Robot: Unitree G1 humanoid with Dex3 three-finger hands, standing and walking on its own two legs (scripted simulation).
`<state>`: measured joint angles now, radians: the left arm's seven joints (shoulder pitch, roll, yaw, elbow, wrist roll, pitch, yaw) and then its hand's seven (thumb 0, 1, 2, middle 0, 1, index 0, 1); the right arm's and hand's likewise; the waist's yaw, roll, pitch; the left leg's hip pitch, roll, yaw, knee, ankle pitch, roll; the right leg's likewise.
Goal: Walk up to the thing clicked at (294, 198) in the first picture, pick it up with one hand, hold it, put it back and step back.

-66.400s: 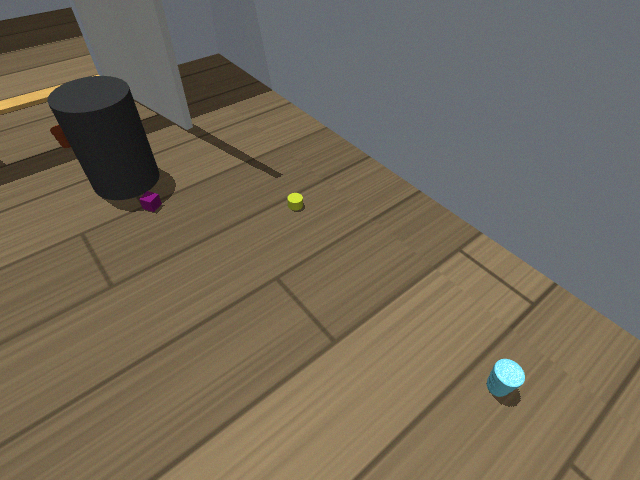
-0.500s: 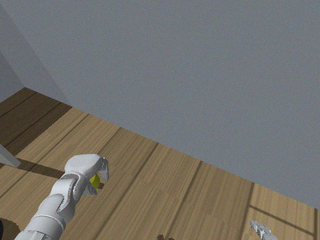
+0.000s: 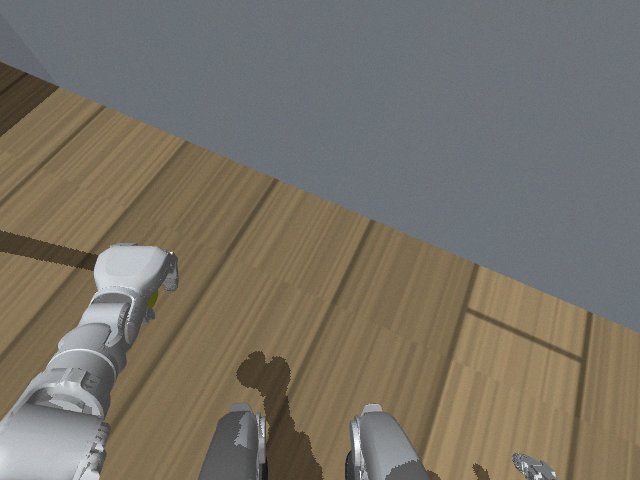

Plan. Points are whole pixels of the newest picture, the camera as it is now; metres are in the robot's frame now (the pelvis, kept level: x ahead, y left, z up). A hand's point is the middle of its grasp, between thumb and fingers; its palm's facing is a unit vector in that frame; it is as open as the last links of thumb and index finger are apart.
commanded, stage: crouch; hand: left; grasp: from above
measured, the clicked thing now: (130, 290) +0.40 +0.27 -0.13
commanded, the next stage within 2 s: lower in 1.40 s
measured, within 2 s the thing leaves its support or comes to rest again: neither
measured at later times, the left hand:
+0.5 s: hand (177, 321) +0.42 +0.25 -0.34, palm faces -0.44 -0.01 -0.90, open 6.8 cm
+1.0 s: hand (186, 321) +0.45 +0.26 -0.43, palm faces -0.44 -0.04 -0.90, open 6.5 cm
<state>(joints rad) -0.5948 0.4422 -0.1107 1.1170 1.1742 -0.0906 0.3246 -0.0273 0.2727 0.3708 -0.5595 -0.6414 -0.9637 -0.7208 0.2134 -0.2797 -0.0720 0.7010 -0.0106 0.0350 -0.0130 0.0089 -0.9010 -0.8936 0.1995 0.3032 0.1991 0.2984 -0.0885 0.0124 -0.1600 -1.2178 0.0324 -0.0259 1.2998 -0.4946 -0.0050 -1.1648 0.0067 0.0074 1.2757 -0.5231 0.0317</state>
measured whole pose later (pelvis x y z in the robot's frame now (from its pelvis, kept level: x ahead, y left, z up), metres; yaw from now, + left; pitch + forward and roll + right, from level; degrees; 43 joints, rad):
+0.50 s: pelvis -0.03 +0.01 -0.18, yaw -3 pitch +38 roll -6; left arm -0.82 0.60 0.04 1.28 1.23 -0.18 0.35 -0.02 0.28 0.36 -0.58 -0.60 -0.96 -0.67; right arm 0.20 -0.23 -0.01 0.75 -0.08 -0.05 0.05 0.01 -0.89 -0.89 0.20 0.30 0.20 0.30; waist -0.18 0.03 -0.18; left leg -2.00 0.02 -0.08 1.95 -0.62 0.01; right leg -1.91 0.01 -0.02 1.91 -0.67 0.05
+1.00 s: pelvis -0.04 +0.00 -0.27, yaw -6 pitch +35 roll -8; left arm -0.96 0.75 0.11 1.42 1.27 -0.22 0.36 -0.03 0.30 0.33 -0.59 -0.57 -1.00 -0.66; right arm 0.16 -0.25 0.03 0.76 -0.13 -0.04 0.13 0.00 -0.91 -0.90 0.20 0.30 0.20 0.30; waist -0.22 -0.02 -0.08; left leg -2.23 0.03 -0.13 2.26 -0.66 -0.01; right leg -2.13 0.05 -0.05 2.20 -0.70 0.05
